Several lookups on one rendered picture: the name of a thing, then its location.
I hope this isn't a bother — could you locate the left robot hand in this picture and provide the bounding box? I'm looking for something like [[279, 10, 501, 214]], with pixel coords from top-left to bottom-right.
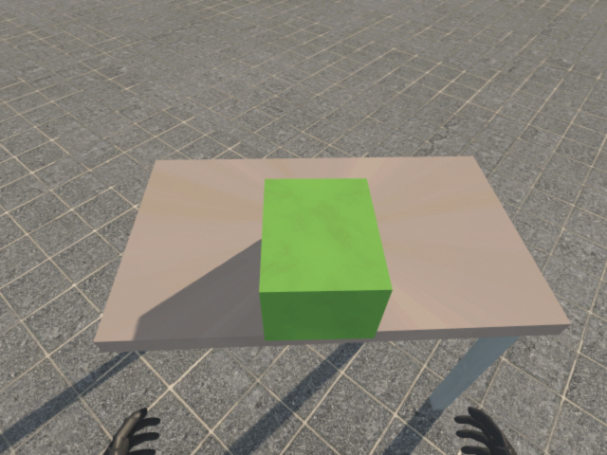
[[103, 408, 160, 455]]

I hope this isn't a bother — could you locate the right robot hand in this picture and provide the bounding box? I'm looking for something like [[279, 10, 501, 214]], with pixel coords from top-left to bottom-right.
[[454, 407, 517, 455]]

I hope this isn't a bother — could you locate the carton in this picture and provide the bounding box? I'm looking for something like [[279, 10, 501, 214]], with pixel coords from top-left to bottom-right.
[[259, 178, 393, 341]]

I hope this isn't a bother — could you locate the table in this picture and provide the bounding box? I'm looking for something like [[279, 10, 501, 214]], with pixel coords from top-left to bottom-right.
[[93, 156, 571, 410]]

